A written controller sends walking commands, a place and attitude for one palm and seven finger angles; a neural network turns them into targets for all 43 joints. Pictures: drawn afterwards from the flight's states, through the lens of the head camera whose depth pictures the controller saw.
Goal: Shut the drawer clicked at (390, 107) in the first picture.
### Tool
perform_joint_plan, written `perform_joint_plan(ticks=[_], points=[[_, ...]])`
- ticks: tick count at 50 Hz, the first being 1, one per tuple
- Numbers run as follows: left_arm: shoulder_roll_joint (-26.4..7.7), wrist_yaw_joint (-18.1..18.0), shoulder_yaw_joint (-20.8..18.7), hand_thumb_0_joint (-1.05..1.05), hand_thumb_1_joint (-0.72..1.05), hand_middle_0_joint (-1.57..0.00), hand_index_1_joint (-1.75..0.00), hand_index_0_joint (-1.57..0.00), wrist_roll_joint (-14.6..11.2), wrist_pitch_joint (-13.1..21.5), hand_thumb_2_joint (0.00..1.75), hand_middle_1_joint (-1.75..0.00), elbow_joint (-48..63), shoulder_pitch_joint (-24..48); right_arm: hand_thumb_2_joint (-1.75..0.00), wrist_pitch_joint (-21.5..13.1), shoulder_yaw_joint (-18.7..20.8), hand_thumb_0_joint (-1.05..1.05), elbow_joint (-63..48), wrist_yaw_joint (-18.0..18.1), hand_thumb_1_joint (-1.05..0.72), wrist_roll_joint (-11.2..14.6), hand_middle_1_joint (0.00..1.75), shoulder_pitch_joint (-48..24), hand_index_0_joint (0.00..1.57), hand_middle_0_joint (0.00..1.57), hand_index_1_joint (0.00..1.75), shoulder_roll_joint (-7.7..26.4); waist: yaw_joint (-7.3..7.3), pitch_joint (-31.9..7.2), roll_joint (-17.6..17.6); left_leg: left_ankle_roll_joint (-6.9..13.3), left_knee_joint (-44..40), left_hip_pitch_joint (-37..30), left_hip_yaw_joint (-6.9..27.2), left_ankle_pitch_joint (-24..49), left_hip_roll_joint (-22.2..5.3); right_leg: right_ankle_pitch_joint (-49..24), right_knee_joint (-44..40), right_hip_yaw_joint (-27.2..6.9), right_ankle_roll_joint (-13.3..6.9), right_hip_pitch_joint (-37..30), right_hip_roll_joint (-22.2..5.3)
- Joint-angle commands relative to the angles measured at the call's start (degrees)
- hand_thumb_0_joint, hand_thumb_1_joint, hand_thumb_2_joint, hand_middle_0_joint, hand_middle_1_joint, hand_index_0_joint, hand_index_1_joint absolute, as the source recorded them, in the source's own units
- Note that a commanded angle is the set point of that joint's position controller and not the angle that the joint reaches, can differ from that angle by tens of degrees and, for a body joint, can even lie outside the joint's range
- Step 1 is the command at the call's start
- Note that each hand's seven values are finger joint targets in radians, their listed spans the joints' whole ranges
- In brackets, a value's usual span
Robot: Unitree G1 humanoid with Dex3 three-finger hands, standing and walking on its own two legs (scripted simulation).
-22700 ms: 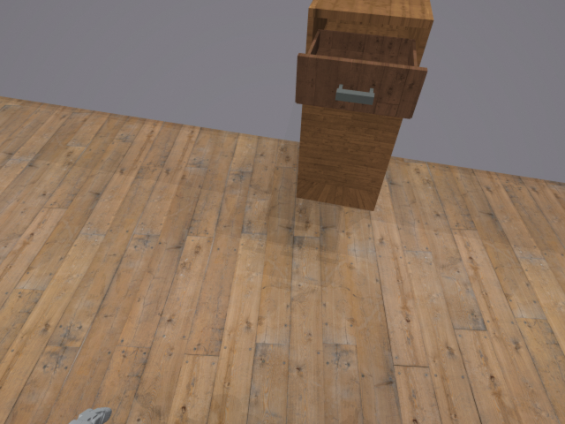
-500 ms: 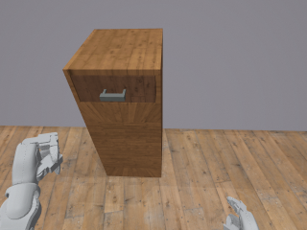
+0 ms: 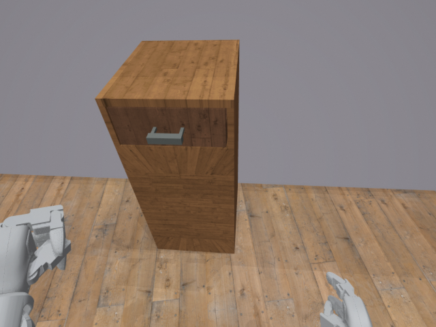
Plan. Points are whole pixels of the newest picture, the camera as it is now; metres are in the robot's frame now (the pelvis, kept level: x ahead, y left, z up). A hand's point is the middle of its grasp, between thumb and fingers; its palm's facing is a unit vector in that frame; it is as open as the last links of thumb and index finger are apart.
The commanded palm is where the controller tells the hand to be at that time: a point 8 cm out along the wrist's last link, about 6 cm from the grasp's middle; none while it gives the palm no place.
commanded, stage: step back with the hand held close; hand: left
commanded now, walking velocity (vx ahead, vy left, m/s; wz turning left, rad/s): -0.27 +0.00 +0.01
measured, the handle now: (166, 134) +0.62 +0.24 +0.00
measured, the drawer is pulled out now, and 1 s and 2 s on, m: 0.00 0.00 0.00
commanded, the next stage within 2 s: stop stepping back and stand still in 1.18 s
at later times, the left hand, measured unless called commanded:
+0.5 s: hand (35, 254) +0.16 +0.26 +0.16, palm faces +0.29 -0.81 -0.51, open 3.2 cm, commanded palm +0.10 +0.31 +0.17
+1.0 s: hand out of the picture +0.07 +0.29 +0.17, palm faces +0.38 -0.79 -0.48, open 3.2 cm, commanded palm +0.01 +0.32 +0.17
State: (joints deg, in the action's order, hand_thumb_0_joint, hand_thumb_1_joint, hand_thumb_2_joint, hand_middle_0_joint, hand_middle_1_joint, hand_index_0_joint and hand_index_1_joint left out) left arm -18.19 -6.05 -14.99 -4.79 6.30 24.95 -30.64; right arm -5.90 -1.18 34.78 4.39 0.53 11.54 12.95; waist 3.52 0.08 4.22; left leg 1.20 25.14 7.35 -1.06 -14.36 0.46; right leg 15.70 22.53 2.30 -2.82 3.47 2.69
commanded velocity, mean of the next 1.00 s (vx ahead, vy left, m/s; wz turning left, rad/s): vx -0.30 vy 0.00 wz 0.02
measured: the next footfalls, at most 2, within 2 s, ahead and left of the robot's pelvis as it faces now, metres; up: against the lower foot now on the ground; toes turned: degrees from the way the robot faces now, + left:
right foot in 1.14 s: -0.28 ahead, -0.07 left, +0.00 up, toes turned -2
left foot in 1.52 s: -0.15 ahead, +0.17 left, +0.00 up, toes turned -3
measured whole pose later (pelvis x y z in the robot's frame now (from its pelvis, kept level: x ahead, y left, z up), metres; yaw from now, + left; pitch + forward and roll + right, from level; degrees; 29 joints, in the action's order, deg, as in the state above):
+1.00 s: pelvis -0.12 +0.04 +0.00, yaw +0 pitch +5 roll -4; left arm -25.2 -9.1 -25.2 -2.4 14.7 36.5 -36.7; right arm -5.5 -0.2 34.1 3.0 -1.1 13.9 9.4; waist -0.5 -2.6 0.2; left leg 4.5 21.4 27.1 -1.2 0.1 -0.1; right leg 27.5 47.7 -0.2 0.4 14.9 4.5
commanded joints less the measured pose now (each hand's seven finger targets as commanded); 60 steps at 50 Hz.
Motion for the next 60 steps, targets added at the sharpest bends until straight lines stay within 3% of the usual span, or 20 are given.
perform_joint_plan(ticks=[1, 3, 5, 12, 17, 20, 23, 28, 30, 34, 37, 38, 40, 41, 45, 51, 53, 55, 58, 60], points=[[-16.3, -1.2, -15.1, 0.0, 0.9, -1.4, -1.6, -1.4, 0.3, 8.1, 0.9, -1.6, 14.6, 9.0, -0.9, -1.6, 2.4, 0.0, -10.0, -0.5, -0.9, 0.1, 0.3, -6.4, 0.2, 0.2, 0.3, 6.0, -2.3, 0.7, -3.8, 2.0, 1.0, 0.2, 3.3, 10.3, -2.3, -23.3, -6.0, -10.3, 1.1, 7.5, -7.8], [-10.6, -0.2, -10.3, 0.0, 0.9, -1.4, -1.6, -1.4, 0.8, 7.1, 0.9, -1.6, 8.1, 1.2, -0.9, 0.5, 3.1, 0.0, -10.0, -1.2, -0.9, 0.0, 0.3, -6.0, 0.2, 0.2, 0.3, 6.4, -2.93, -0.3, -7.0, 2.0, 1.5, -0.6, 2.6, 13.7, -2.7, -28.7, -4.3, -9.3, 1.8, 6.8, -8.0], [-8.9, 0.5, -8.9, 0.0, 0.9, -1.4, -1.6, -1.4, 0.8, 7.2, 0.9, -1.6, 8.0, -1.2, -0.9, 1.7, 3.7, 0.0, -10.7, -1.5, -0.9, 0.0, 0.3, -6.2, 0.2, 0.2, 0.3, 7.0, -3.03, -3.0, -4.8, 1.9, 1.0, -1.3, 2.1, 18.5, -3.4, -30.9, -2.6, -7.7, 2.6, 6.0, -7.7], [-13.9, -0.7, -13.0, 0.0, 0.9, -1.4, -1.6, -1.4, 0.8, 7.3, 0.9, -1.6, 16.7, -6.0, -0.9, 5.0, 4.2, 0.0, -14.1, -1.1, -0.9, 0.5, 0.3, -7.0, 0.2, 0.2, 0.3, 6.4, -2.52, -11.8, -4.0, 1.9, 0.4, 0.0, 3.1, 29.4, -5.3, -32.6, 2.9, -5.0, 2.9, 1.4, -6.3], [-15.3, -1.8, -14.8, 0.0, 0.9, -1.4, -1.6, -1.4, 0.6, 7.2, 0.9, -1.6, 20.5, -8.1, -0.9, 5.2, 4.2, 0.0, -15.0, -0.3, -0.9, 0.5, 0.3, -6.5, 0.2, 0.2, 0.3, 6.3, -2.46, -12.6, 0.1, 1.7, 0.0, 2.9, 4.4, 30.2, -6.0, -28.9, 5.4, -4.8, 2.9, 1.6, -5.3], [-14.3, -1.8, -14.0, 0.0, 0.9, -1.4, -1.6, -1.4, 0.8, 7.3, 0.9, -1.6, 20.6, -8.9, -0.9, 4.5, 4.5, 0.0, -14.6, -0.1, -0.9, 0.2, 0.3, -5.8, 0.2, 0.2, 0.3, 6.9, -2.61, -11.1, 3.9, 2.0, -2.0, 4.6, 5.5, 27.8, -7.0, -20.5, 6.5, -4.1, 3.1, 3.7, -3.8], [-13.0, -1.9, -13.0, 0.0, 0.9, -1.4, -1.6, -1.4, 1.1, 7.5, 0.9, -1.6, 18.8, -8.4, -0.9, 3.5, 4.5, 0.0, -14.0, -0.3, -0.9, 0.0, 0.3, -5.4, 0.2, 0.2, 0.3, 7.0, -2.99, -7.8, 3.8, 2.9, -5.4, 11.3, 7.2, 16.7, -8.9, -11.0, 8.8, -4.1, 3.2, 3.8, -3.0], [-12.0, -2.0, -12.8, 0.0, 0.9, -1.4, -1.6, -1.4, 1.9, 8.2, 0.9, -1.6, 16.5, -6.5, -0.9, 2.1, 4.5, 0.0, -13.8, 0.0, -0.9, 0.3, 0.3, -5.1, 0.2, 0.2, 0.3, 7.2, -3.68, -3.5, -2.7, 3.9, -6.2, 24.2, 7.7, -8.1, -7.5, -10.4, 7.0, -7.7, 2.8, 0.7, -4.3], [-13.1, -2.2, -13.3, 0.0, 0.9, -1.4, -1.6, -1.4, 2.0, 8.9, 0.9, -1.6, 18.0, -4.6, -0.9, 1.8, 4.7, 0.0, -13.6, 0.0, -0.9, 0.1, 0.3, -5.0, 0.2, 0.2, 0.3, 7.5, -4.09, -2.8, -5.5, 3.3, -2.8, 22.2, 7.1, -13.0, -5.1, -2.8, 0.9, -11.3, 1.8, 5.9, -6.1], [-12.3, -3.5, -10.9, 0.0, 0.9, -1.4, -1.6, -1.4, 2.2, 10.1, 0.9, -1.6, 19.1, -2.0, -0.9, 1.2, 4.6, 0.0, -11.8, -0.2, -0.9, -0.3, 0.3, -3.4, 0.2, 0.2, 0.3, 6.9, -5.09, -1.3, -9.1, 0.8, 10.1, 8.7, 5.0, -9.4, -1.5, 13.3, -9.0, -14.6, -1.8, 24.8, -12.0], [-13.0, -4.3, -10.9, 0.0, 0.9, -1.4, -1.6, -1.4, 2.5, 10.7, 0.9, -1.6, 22.1, -0.8, -0.9, 0.7, 4.0, 0.0, -11.7, 0.3, -0.9, -0.5, 0.3, -3.6, 0.2, 0.2, 0.3, 7.2, -5.28, -1.7, -2.6, 1.4, 2.2, 7.9, 8.7, -10.3, -3.6, 11.9, -3.7, -8.7, 0.5, 25.2, -7.8], [-13.4, -4.4, -11.6, 0.0, 0.9, -1.4, -1.6, -1.4, 2.6, 10.9, 0.9, -1.6, 22.6, -1.1, -0.9, 0.4, 3.7, 0.0, -11.9, 0.5, -0.9, -0.6, 0.3, -3.8, 0.2, 0.2, 0.3, 7.5, -5.12, -1.3, 2.5, 2.2, -5.8, 13.2, 12.8, -15.2, -6.6, 10.7, 1.7, -5.8, 2.3, 20.4, -4.1], [-14.4, -4.2, -14.0, 0.0, 0.9, -1.4, -1.6, -1.4, 4.4, 11.2, 0.9, -1.6, 23.4, -0.8, -0.9, -0.7, 3.9, 0.0, -12.6, 1.0, -0.9, -0.9, 0.3, -5.8, 0.2, 0.2, 0.3, 8.0, -3.6, -2.8, 14.9, 6.1, -22.9, 34.2, 25.8, -35.3, -16.3, 3.3, 28.0, -3.2, 4.5, 1.5, 3.1], [-14.9, -4.1, -15.0, 0.0, 0.9, -1.4, -1.6, -1.4, 4.8, 11.2, 0.9, -1.6, 23.2, -0.4, -0.9, -1.1, 4.1, 0.0, -12.2, 0.9, -0.9, -1.3, 0.3, -4.8, 0.2, 0.2, 0.3, 6.7, -3.57, -3.7, 12.1, 7.1, -23.7, 35.2, 26.3, -33.4, -18.0, 4.5, 36.5, -4.5, 4.3, 1.4, 2.7], [-13.7, -3.9, -15.4, 0.0, 0.9, -1.4, -1.6, -1.4, 3.4, 11.3, 0.9, -1.6, 20.7, -5.8, -0.9, -2.9, 5.1, 0.0, -11.5, -0.6, -0.9, -1.1, 0.3, -4.7, 0.2, 0.2, 0.3, 6.0, -2.93, -6.3, 2.1, 7.2, -17.1, 21.0, 18.4, -19.5, -15.6, 9.0, 35.0, -3.8, 3.8, 10.2, 1.7], [-11.8, -2.9, -11.0, 0.0, 0.9, -1.4, -1.6, -1.4, 0.9, 11.9, 0.9, -1.6, 23.2, -6.3, -0.9, -4.2, 3.9, 0.0, -6.5, -1.7, -0.9, -1.9, 0.3, -2.7, 0.2, 0.2, 0.3, 5.2, -3.62, -11.4, 9.2, 0.7, -17.1, 0.6, 11.1, -2.6, -11.8, 16.1, 7.6, 0.2, 2.0, 12.9, 1.9], [-13.7, -2.6, -11.8, 0.0, 0.9, -1.4, -1.6, -1.4, 0.7, 12.7, 0.9, -1.6, 25.7, -4.4, -0.9, -3.8, 3.9, 0.0, -5.2, -2.0, -0.9, -2.5, 0.3, -2.2, 0.2, 0.2, 0.3, 5.4, -2.94, -14.8, 9.1, -2.5, -13.0, -5.2, 9.1, 12.9, -11.3, 9.2, -3.1, 0.0, 0.9, 10.6, 1.7], [-17.1, -2.0, -13.9, 0.0, 0.9, -1.4, -1.6, -1.4, 0.8, 13.5, 0.9, -1.6, 27.9, -4.2, -0.9, -2.5, 3.8, 0.0, -4.8, -2.5, -0.9, -2.5, 0.3, -1.9, 0.2, 0.2, 0.3, 5.0, -2.72, -18.1, 5.8, -3.2, -4.4, -12.3, 5.0, 29.2, -9.3, -0.1, -8.8, -1.9, 0.5, 12.1, -0.1], [-20.8, -2.0, -18.9, 0.0, 0.9, -1.4, -1.6, -1.4, -0.5, 15.1, 0.9, -1.6, 28.5, -4.7, -0.9, -1.3, 3.3, 0.0, -7.4, -1.8, -0.9, -1.4, 0.3, -5.4, 0.2, 0.2, 0.3, 4.6, -2.94, -18.1, -0.8, 0.0, 4.1, -12.9, 1.6, 21.6, -6.5, -14.2, -6.6, -4.9, 1.5, 17.6, -6.6], [-20.7, -2.0, -20.0, 0.0, 0.9, -1.4, -1.6, -1.4, -1.6, 14.7, 0.9, -1.6, 27.8, -6.8, -0.9, -1.1, 3.6, 0.0, -8.8, -1.5, -0.9, 0.5, 0.3, -6.3, 0.2, 0.2, 0.3, 4.9, -2.75, -18.0, -11.1, 0.3, 6.9, -10.7, 0.8, 18.1, -4.7, -24.7, -4.0, -3.9, 5.1, 17.0, -8.0]])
